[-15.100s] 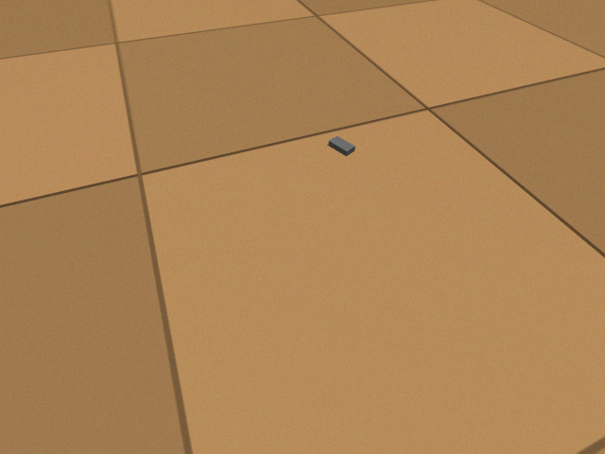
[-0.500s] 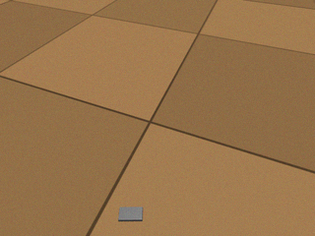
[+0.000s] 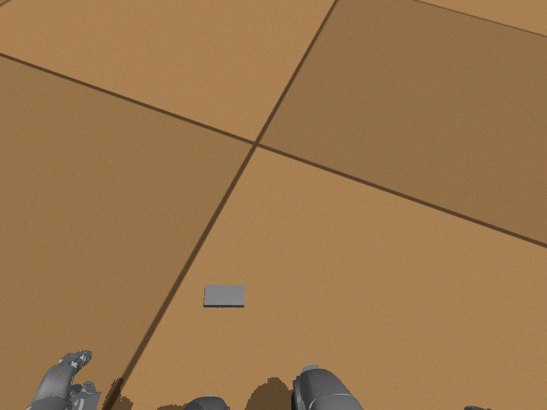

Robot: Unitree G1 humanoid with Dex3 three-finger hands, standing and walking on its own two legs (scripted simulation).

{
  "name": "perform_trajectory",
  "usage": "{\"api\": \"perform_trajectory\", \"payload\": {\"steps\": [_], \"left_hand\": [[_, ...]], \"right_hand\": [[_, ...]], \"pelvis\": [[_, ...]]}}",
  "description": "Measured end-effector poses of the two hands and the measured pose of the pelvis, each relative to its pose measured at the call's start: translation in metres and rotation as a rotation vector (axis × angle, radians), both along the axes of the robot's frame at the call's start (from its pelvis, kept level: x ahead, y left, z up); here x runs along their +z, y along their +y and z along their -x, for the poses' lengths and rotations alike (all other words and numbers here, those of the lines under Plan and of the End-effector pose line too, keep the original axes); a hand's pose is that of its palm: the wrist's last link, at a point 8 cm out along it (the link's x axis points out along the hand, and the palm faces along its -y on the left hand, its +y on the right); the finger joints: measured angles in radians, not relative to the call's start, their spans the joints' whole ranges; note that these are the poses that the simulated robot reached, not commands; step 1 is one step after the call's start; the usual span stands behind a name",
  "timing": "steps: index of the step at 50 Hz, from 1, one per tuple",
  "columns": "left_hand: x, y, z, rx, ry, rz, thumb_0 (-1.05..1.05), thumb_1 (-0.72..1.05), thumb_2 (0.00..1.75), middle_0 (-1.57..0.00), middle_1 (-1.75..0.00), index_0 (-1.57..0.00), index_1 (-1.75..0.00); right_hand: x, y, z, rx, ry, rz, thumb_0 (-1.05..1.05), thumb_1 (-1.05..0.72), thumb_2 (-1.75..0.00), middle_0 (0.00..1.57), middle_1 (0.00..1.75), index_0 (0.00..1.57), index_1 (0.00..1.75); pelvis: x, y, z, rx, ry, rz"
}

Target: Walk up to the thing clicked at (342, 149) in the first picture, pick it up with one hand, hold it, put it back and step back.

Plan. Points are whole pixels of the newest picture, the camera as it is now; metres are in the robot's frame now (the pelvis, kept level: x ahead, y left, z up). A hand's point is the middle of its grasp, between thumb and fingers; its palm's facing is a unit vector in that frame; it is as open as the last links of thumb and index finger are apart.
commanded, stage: walk up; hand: left
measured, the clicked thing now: (224, 296) +0.48 +0.11 -0.74
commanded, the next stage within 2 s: none
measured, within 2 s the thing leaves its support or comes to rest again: neither
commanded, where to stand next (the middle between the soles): +0.09 -0.04 m, yaw -1 degrees
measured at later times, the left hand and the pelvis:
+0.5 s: hand out of the picture +0.00 +0.24 -0.13, palm faces -0.07 -0.91 -0.40, open 7.4 cm; pelvis -0.11 -0.02 +0.01, yaw -5 degrees
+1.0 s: hand out of the picture -0.19 +0.24 -0.15, palm faces -0.03 -0.95 -0.32, open 7.4 cm; pelvis -0.26 -0.03 +0.01, yaw -3 degrees
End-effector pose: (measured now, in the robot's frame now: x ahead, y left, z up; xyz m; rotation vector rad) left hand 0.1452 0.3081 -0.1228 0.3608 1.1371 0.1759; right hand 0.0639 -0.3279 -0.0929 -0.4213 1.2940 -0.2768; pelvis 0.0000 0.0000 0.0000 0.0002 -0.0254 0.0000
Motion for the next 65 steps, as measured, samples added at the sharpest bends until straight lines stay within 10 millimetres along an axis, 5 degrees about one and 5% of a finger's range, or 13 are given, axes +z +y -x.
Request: {"api": "perform_trajectory", "payload": {"steps": [4, 10, 19, 25, 31, 36, 42, 49, 58, 65], "left_hand": [[0.003, -0.001, 0.013, -0.009, 0.014, 0.016, 0.00, 0.91, 0.90, -0.20, -0.30, -0.21, -0.30], [0.009, -0.002, 0.048, -0.034, 0.049, 0.018, 0.00, 0.90, 0.90, -0.20, -0.30, -0.21, -0.30], [0.014, -0.012, 0.099, -0.052, 0.040, -0.036, 0.00, 0.90, 0.90, -0.20, -0.30, -0.21, -0.30], [0.035, -0.026, 0.148, -0.024, 0.019, -0.033, 0.00, 0.90, 0.90, -0.20, -0.30, -0.21, -0.30], [0.042, -0.025, 0.174, -0.010, -0.033, -0.037, 0.00, 0.90, 0.90, -0.20, -0.30, -0.21, -0.30], [0.025, -0.015, 0.197, -0.001, -0.099, -0.010, 0.00, 0.90, 0.90, -0.20, -0.30, -0.21, -0.30], [0.010, -0.017, 0.252, 0.035, -0.024, 0.042, 0.00, 0.90, 0.90, -0.20, -0.30, -0.21, -0.30], [0.009, -0.018, 0.327, 0.056, 0.061, 0.050, 0.00, 0.90, 0.90, -0.20, -0.30, -0.21, -0.30], [0.020, -0.042, 0.392, 0.045, 0.102, -0.017, 0.00, 0.90, 0.90, -0.20, -0.30, -0.21, -0.30], [0.039, -0.039, 0.391, 0.068, 0.059, -0.035, 0.00, 0.90, 0.90, -0.20, -0.30, -0.21, -0.30]], "right_hand": [[0.009, 0.016, 0.031, -0.019, 0.026, -0.008, 0.00, -0.90, -0.90, 0.20, 0.30, 0.21, 0.30], [0.010, 0.023, 0.049, -0.032, -0.028, -0.006, 0.01, -0.90, -0.90, 0.21, 0.30, 0.21, 0.30], [-0.013, 0.002, 0.072, -0.021, -0.137, -0.046, 0.00, -0.90, -0.90, 0.21, 0.30, 0.21, 0.30], [-0.010, -0.007, 0.092, -0.021, -0.161, -0.071, 0.01, -0.90, -0.90, 0.20, 0.30, 0.21, 0.30], [-0.005, -0.010, 0.129, 0.026, -0.129, -0.043, 0.00, -0.90, -0.90, 0.20, 0.30, 0.21, 0.30], [-0.006, -0.003, 0.167, 0.078, -0.088, 0.001, 0.00, -0.90, -0.90, 0.20, 0.30, 0.21, 0.30], [0.013, 0.007, 0.214, 0.080, -0.085, 0.006, 0.01, -0.90, -0.90, 0.21, 0.30, 0.21, 0.30], [0.034, -0.009, 0.233, 0.078, -0.175, 0.026, 0.01, -0.90, -0.90, 0.21, 0.30, 0.21, 0.30], [0.007, -0.045, 0.267, 0.021, -0.229, -0.032, 0.00, -0.90, -0.90, 0.20, 0.30, 0.21, 0.30], [-0.010, -0.035, 0.299, 0.000, -0.112, -0.096, 0.01, -0.90, -0.90, 0.20, 0.30, 0.21, 0.30]], "pelvis": [[0.010, 0.005, 0.012, -0.001, 0.009, 0.026], [0.014, 0.010, 0.035, -0.038, 0.013, 0.032], [-0.001, -0.008, 0.084, -0.089, -0.019, 0.014], [0.009, -0.018, 0.114, -0.078, -0.023, -0.023], [0.012, -0.016, 0.149, -0.044, 0.008, -0.023], [-0.002, -0.010, 0.186, 0.011, 0.001, 0.001], [0.007, -0.010, 0.223, 0.012, -0.028, 0.016], [0.015, -0.023, 0.255, -0.037, -0.009, 0.024], [0.005, -0.047, 0.283, -0.077, -0.036, 0.027], [0.012, -0.041, 0.280, -0.046, -0.018, 0.009]]}}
